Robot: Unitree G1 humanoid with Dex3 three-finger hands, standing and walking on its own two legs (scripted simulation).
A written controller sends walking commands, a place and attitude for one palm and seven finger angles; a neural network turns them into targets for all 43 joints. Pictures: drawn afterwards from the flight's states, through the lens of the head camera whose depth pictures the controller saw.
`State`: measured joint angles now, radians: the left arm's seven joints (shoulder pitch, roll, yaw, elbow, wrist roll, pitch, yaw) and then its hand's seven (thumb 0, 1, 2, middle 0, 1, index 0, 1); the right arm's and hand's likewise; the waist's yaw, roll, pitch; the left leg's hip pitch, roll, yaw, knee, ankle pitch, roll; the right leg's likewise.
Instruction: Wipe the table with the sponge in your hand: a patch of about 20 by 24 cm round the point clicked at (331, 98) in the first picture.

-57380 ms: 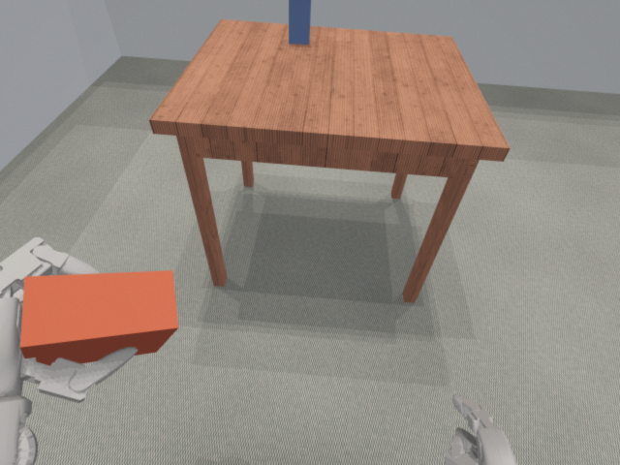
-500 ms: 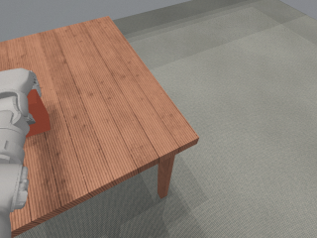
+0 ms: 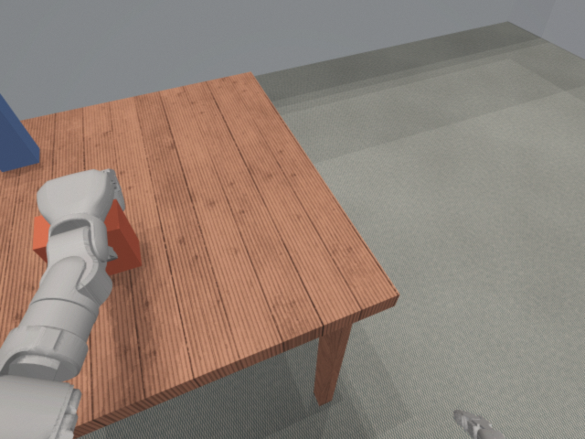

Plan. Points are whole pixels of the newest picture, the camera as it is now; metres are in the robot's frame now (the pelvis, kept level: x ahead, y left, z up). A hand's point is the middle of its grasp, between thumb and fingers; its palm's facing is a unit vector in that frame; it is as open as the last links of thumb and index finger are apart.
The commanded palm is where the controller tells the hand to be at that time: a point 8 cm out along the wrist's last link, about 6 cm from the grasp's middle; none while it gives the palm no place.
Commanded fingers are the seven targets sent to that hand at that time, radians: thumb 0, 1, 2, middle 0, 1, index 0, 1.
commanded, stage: wipe back along the third lane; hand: left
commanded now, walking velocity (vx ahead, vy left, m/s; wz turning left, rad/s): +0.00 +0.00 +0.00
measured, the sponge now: (97, 250) +0.37 +0.34 +0.03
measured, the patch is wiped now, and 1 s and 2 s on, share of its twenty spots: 1.00 1.00 1.00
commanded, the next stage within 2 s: slide back across to the middle lane in 0.86 s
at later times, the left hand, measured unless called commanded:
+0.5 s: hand (104, 251) +0.33 +0.28 +0.09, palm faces +0.06 -0.05 -1.00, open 9.8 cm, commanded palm +0.29 +0.26 +0.12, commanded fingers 0.00 0.10 1.30 -1.20 -1.60 -1.20 -1.60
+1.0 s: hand (107, 286) +0.28 +0.26 +0.09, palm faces +0.06 -0.07 -1.00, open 9.8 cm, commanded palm +0.24 +0.25 +0.12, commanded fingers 0.00 0.10 1.30 -1.20 -1.60 -1.20 -1.60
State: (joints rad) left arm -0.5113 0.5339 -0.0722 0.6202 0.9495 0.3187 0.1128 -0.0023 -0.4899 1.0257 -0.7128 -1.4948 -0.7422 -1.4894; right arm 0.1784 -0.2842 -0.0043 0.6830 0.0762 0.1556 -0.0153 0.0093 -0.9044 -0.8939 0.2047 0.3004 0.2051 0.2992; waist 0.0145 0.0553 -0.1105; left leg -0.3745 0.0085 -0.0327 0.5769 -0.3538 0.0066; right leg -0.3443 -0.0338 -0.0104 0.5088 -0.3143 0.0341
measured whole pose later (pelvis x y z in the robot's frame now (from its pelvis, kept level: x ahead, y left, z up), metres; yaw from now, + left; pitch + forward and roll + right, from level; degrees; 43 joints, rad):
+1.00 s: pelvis -0.02 -0.02 +0.00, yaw +0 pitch +2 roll +0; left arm -0.10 0.43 -0.14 0.04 0.94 0.54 0.07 0.01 -0.48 1.02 -0.71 -1.50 -0.75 -1.47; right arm 0.08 -0.28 0.04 0.64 0.07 0.13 -0.02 0.01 -0.90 -0.89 0.20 0.30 0.20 0.30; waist 0.06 0.08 -0.05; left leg -0.24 0.01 -0.02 0.53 -0.33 -0.01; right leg -0.24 -0.03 -0.01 0.53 -0.32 0.02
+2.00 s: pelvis -0.02 -0.03 +0.00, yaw +1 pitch +3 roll +0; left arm -0.11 0.57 0.05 0.19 0.90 0.24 -0.02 0.01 -0.57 1.04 -0.82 -1.39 -0.85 -1.38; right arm 0.10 -0.29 0.01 0.69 0.04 0.08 -0.08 0.01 -0.90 -0.89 0.20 0.30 0.21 0.30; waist 0.09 0.08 -0.03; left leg -0.28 0.02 -0.05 0.53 -0.31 -0.03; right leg -0.27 -0.02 -0.03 0.52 -0.30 0.01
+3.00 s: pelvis -0.06 -0.02 -0.01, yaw -1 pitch +13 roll -2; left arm -0.70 0.81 0.16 1.07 1.06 -0.08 0.06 -0.01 -0.61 1.06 -0.85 -1.36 -0.86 -1.40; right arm 0.29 -0.31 -0.02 0.74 0.07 0.10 -0.07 0.01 -0.90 -0.89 0.21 0.30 0.21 0.30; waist -0.03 0.05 -0.09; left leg -0.59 0.05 -0.05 0.67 -0.31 -0.01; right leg -0.56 0.01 -0.02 0.60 -0.26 0.00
